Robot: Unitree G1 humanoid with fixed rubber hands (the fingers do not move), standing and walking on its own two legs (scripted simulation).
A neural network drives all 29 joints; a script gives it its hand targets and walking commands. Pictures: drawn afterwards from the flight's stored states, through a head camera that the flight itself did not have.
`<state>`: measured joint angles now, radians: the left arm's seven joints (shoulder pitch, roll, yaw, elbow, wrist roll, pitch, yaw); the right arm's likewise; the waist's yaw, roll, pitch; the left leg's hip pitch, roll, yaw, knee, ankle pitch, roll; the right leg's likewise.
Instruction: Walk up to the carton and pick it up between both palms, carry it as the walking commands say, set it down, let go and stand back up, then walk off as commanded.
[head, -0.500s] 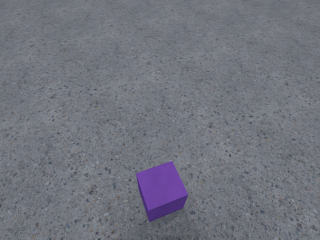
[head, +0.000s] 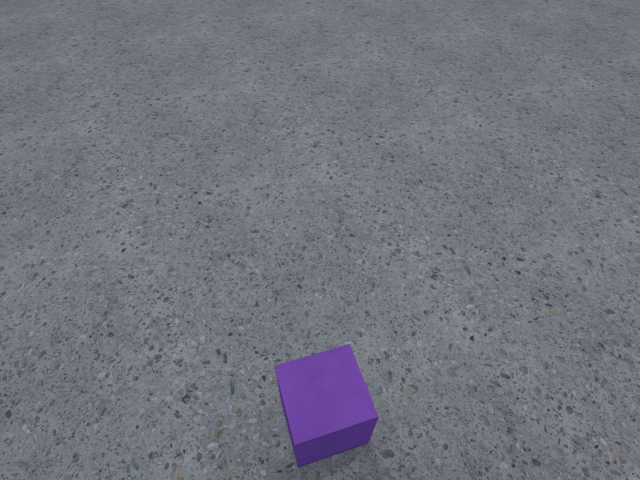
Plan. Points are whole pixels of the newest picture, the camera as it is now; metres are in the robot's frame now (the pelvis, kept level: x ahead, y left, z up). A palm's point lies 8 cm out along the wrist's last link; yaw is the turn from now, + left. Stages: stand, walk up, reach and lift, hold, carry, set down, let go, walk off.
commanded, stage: walk up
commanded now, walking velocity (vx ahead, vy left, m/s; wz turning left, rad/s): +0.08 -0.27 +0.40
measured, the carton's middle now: (323, 406) +0.44 -0.02 -0.66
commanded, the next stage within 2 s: stand in 0.60 s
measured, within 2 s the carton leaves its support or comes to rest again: neither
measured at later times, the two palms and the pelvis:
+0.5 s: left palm out of the picture +0.02 +0.16 -0.15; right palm (555, 463) +0.16 -0.32 -0.14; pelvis +0.03 -0.09 -0.01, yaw +9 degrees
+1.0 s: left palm out of the picture -0.02 +0.09 -0.14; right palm out of the picture +0.09 -0.37 -0.15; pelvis +0.03 -0.14 +0.00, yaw +10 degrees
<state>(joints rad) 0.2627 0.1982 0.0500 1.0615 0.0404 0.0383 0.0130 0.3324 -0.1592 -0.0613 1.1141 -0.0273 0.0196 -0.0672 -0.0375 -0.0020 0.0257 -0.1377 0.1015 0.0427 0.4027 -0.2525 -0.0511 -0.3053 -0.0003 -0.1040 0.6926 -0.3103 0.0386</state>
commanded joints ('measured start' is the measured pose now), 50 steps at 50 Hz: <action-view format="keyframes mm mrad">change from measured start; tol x32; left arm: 1 -5 67 22 -105 -2 3 -19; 50 50 83 -21 12 -23 -51 35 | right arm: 1 74 -224 -53 -26 -4 4 -27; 50 -36 -92 24 -54 14 -10 46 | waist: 1 17 172 121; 8 39 250 17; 11 69 -333 -120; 27 -19 250 -15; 50 41 -73 33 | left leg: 1 -107 342 -366 -211 -176 184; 8 -135 144 -124 0 355 72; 11 -348 -59 10 466 -358 -13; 14 -347 -13 -83 706 -324 38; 22 -148 -78 24 264 -160 44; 28 5 255 -268 -117 543 247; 50 -13 -12 -27 -46 83 56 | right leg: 1 -244 -106 155 315 5 38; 10 311 -233 160 -404 320 13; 19 128 -315 140 -310 662 -185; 24 47 -298 131 -269 437 -128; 27 -179 -91 17 74 -237 29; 50 106 -167 168 -426 172 -68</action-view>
